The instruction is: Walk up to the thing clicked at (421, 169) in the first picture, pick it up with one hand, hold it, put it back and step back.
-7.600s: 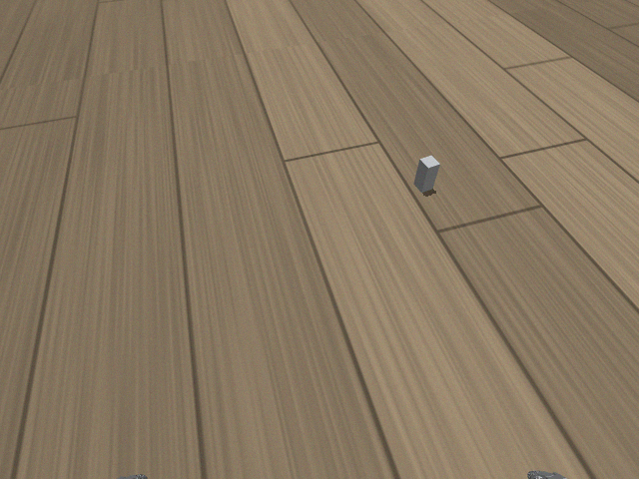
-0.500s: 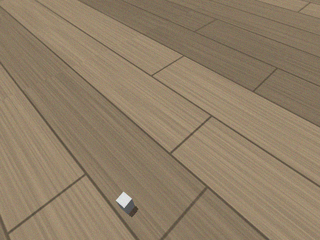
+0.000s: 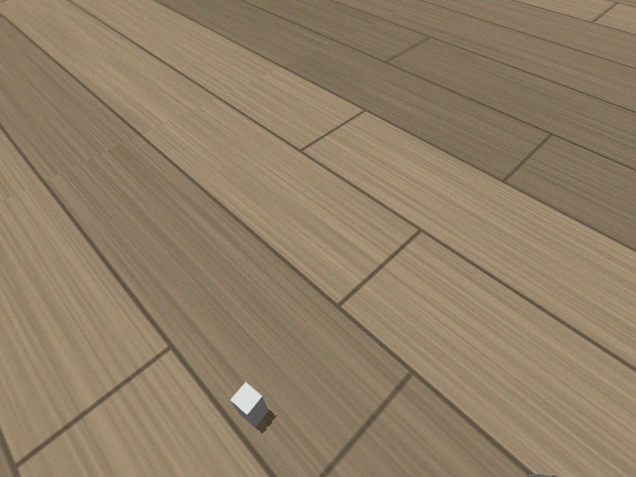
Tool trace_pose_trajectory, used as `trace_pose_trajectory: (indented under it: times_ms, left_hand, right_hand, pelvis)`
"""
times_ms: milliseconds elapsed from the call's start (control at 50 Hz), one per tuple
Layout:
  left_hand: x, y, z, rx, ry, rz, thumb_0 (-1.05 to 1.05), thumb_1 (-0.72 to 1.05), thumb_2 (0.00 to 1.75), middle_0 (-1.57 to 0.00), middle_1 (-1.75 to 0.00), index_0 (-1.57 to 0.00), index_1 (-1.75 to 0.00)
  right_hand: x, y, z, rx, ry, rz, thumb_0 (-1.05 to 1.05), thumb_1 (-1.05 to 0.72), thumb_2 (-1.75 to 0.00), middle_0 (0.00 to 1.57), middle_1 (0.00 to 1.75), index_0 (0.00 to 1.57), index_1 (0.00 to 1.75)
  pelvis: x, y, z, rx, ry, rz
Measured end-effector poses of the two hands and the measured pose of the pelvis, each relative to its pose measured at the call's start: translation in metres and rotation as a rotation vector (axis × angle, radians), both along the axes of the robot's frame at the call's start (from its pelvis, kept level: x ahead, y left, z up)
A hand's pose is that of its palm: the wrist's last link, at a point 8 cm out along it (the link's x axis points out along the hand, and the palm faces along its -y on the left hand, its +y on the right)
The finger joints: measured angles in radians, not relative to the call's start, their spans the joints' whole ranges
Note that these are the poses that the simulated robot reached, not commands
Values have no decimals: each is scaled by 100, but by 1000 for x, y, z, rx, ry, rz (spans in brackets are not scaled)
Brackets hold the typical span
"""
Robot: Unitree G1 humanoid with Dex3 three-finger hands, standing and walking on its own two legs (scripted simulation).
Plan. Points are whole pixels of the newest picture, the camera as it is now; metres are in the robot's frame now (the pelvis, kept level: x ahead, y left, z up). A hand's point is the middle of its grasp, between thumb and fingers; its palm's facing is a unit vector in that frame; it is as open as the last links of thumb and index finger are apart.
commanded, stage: stand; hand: left
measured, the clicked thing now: (250, 405) +0.38 +0.23 -0.71
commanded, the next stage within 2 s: go down in 0.06 s
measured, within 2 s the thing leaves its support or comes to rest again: neither
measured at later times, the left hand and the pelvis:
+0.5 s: hand (158, 452) +0.17 +0.27 -0.18, palm faces +0.08 -0.94 -0.33, open 13.1 cm; pelvis -0.01 +0.00 -0.04, yaw -2 degrees
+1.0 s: hand out of the picture +0.14 +0.30 -0.22, palm faces +0.12 -0.94 -0.31, open 17.3 cm; pelvis -0.02 +0.01 -0.11, yaw -1 degrees
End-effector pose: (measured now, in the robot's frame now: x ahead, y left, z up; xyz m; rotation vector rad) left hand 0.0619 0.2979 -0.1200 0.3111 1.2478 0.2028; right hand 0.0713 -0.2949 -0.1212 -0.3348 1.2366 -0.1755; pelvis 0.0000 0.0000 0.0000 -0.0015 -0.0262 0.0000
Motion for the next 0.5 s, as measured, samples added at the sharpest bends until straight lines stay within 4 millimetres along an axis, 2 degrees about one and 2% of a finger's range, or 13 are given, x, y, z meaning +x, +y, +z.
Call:
trace_pose_trajectory:
  times_ms: [200, 280, 380, 440, 500]
  left_hand:
    - [3, -1, -1, -1, -7, 10, 1, 90, 89, -20, -29, -20, -29]
    - [35, -6, -5, -11, -103, 42, 1, 80, 80, -14, -21, -13, -21]
    - [81, 0, -14, -14, -173, 15, 1, 57, 55, -7, -11, -7, -10]
    - [94, 7, -18, -7, -194, 20, 1, 42, 40, -5, -7, -6, -6]
    - [96, 15, -26, -7, -188, 37, 1, 26, 29, -4, -6, -5, -4]
  right_hand:
    - [2, -1, 0, -2, -7, -11, 1, -90, -90, 20, 30, 20, 30]
    - [9, 10, -2, 11, -100, -14, 1, -94, -91, 20, 30, 20, 30]
    - [8, 24, -9, 36, -144, -35, 1, -97, -92, 20, 30, 20, 30]
    - [3, 29, -14, 47, -158, -56, 1, -97, -92, 20, 30, 20, 30]
    - [1, 32, -21, 53, -168, -60, 1, -96, -92, 20, 30, 20, 30]
  pelvis:
    - [2, -1, -1, -1, 17, -1]
    - [-6, -1, -7, -1, 66, 2]
    - [-13, -4, -20, -2, 146, -12]
    - [-12, -3, -27, -3, 177, -22]
    - [-12, -1, -37, -8, 208, -25]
